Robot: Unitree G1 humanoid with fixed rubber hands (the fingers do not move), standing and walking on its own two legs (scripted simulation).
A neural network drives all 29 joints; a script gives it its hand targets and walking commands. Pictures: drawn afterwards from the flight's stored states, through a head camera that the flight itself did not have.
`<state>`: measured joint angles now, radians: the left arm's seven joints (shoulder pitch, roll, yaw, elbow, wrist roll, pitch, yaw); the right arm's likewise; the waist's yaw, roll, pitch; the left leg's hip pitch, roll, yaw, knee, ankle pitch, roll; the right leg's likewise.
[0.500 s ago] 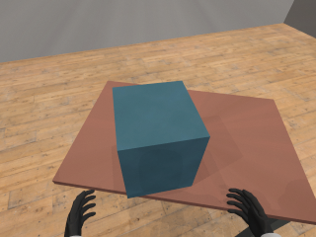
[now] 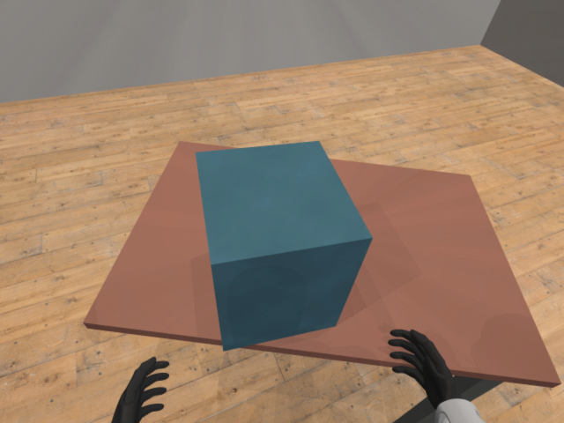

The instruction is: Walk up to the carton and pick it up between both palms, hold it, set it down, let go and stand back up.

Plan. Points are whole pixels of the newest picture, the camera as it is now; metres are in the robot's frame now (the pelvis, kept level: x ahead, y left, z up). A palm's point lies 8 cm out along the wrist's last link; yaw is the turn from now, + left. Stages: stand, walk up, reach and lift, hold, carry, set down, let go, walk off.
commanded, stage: set down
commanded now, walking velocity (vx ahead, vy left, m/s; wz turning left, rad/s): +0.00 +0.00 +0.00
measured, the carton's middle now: (271, 246) +0.39 +0.03 +0.03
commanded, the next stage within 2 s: let go in 0.42 s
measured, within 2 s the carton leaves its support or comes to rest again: neither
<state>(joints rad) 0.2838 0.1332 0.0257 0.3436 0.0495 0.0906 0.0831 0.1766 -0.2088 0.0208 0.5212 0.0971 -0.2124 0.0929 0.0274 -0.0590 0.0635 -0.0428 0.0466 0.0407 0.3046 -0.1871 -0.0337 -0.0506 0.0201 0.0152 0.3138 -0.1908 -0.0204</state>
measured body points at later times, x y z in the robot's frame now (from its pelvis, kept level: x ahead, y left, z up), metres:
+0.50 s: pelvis -0.01 +0.01 +0.00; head -0.02 +0.04 +0.45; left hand +0.15 +0.23 -0.10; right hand +0.21 -0.21 -0.03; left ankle -0.01 +0.14 -0.75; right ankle -0.01 -0.11 -0.75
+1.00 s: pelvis -0.02 +0.01 -0.01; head -0.02 +0.02 +0.44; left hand +0.15 +0.22 -0.10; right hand +0.21 -0.21 -0.03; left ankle -0.01 +0.14 -0.75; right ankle -0.01 -0.11 -0.75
